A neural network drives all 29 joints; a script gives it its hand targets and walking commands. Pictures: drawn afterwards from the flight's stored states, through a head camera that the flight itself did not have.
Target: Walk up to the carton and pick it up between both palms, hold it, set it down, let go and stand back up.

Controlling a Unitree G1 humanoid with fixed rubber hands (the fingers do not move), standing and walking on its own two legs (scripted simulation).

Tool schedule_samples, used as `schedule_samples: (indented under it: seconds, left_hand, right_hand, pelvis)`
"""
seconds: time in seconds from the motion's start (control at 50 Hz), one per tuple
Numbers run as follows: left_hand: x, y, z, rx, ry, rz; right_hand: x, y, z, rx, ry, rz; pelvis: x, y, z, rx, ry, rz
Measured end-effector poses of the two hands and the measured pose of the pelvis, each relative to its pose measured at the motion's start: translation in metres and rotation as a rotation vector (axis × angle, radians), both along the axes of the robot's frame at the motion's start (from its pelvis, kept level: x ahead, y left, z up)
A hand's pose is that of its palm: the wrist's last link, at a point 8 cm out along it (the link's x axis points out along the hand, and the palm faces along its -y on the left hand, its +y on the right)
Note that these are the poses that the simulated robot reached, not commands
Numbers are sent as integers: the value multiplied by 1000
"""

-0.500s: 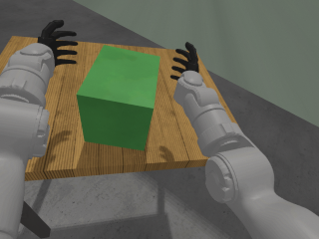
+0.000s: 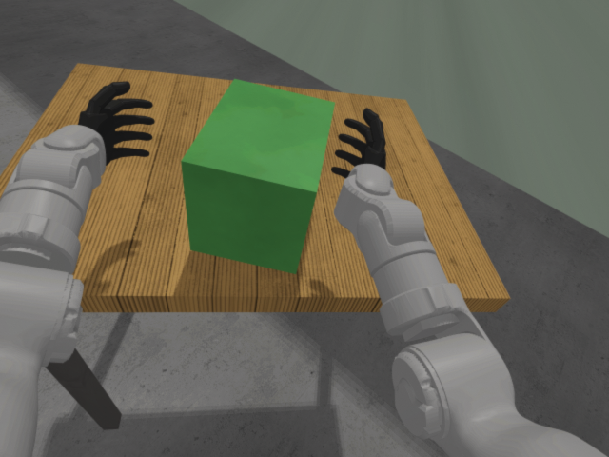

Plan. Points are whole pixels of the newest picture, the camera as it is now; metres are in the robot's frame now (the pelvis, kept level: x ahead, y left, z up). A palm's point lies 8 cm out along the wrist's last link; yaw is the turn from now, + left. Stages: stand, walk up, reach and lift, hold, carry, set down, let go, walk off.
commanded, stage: set down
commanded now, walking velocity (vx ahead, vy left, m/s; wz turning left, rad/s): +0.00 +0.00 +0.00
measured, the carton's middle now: (264, 174) +0.53 +0.00 +0.09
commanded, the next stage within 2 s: none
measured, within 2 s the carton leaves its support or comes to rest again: neither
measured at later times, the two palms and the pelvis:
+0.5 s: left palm (47, 210) +0.41 +0.26 +0.13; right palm (376, 251) +0.34 -0.12 +0.13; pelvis +0.02 +0.03 +0.00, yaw -3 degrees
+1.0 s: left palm (10, 271) +0.34 +0.28 +0.11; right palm (377, 294) +0.28 -0.11 +0.12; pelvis +0.03 +0.04 +0.00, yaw -3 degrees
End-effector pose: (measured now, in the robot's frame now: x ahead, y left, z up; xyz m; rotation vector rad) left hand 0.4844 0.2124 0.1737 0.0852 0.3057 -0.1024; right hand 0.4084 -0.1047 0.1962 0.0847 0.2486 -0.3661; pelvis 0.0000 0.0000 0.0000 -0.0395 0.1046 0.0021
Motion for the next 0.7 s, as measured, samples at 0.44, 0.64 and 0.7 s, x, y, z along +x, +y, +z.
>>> schedule_samples:
  seconds: [0.44,0.64,0.7]
  left_hand:
    - [-63,33,-36,40,60,-93]
    - [-102,63,-37,45,35,-91]
    - [-109,64,-34,54,28,-107]
  right_hand:
    - [-60,-10,-57,106,41,-100]
    - [-82,-4,-54,74,27,-40]
    - [-86,1,-50,76,21,-30]
  pelvis:
    - [16,26,3,-23,-162,-54]
    - [21,31,3,-24,-196,-49]
    - [21,33,4,-24,-212,-45]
